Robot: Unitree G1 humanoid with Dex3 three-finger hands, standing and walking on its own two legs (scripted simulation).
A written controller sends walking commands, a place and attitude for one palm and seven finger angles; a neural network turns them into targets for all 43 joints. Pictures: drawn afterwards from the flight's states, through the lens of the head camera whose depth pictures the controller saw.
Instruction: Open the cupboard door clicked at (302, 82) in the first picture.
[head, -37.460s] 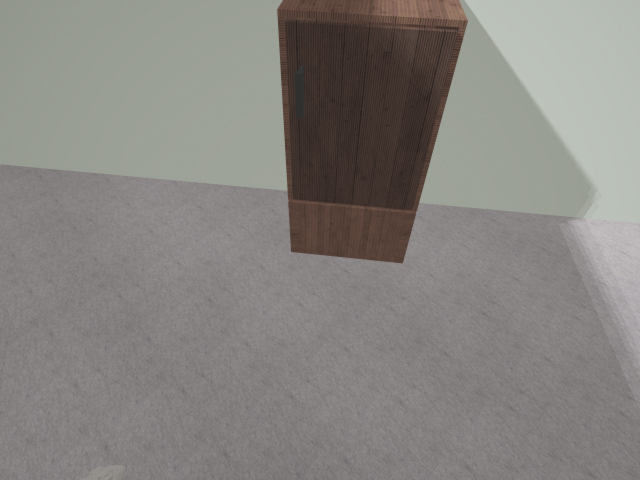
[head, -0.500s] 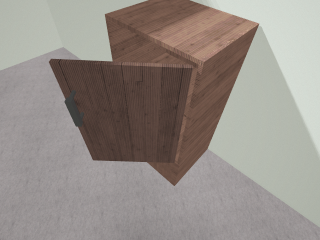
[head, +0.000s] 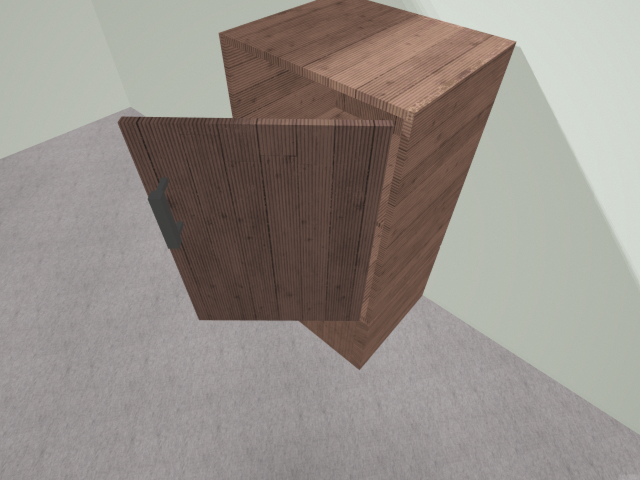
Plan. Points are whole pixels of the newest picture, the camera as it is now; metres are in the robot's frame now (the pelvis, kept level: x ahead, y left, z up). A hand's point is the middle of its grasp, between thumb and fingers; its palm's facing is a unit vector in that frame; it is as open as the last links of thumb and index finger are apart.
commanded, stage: look again from close up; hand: left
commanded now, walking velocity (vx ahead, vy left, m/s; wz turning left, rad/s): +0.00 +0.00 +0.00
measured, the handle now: (169, 213) +0.55 +0.31 -0.02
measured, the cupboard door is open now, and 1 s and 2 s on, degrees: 42 42 42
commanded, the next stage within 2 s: shuffle to correct the standing spot in 0.18 s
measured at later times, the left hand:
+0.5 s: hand out of the picture -0.02 +0.19 -0.18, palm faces +0.04 -0.98 -0.21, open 7.4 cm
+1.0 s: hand out of the picture +0.01 +0.26 -0.18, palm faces +0.11 -0.96 -0.24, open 7.4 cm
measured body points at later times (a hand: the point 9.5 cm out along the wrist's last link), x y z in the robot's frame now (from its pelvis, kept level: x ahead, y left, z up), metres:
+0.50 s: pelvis +0.00 +0.01 +0.00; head +0.01 +0.01 +0.45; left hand -0.02 +0.24 -0.16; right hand +0.01 -0.23 -0.15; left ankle +0.02 +0.11 -0.73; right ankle -0.05 -0.13 -0.73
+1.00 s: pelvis +0.03 +0.07 -0.01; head +0.06 +0.08 +0.44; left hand +0.01 +0.31 -0.16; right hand +0.15 -0.17 -0.14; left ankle +0.07 +0.19 -0.72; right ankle -0.03 -0.09 -0.73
